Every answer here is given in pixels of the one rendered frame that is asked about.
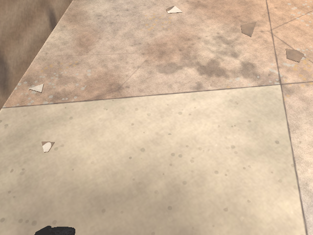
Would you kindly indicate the left robot hand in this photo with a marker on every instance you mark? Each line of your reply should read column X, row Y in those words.
column 59, row 230

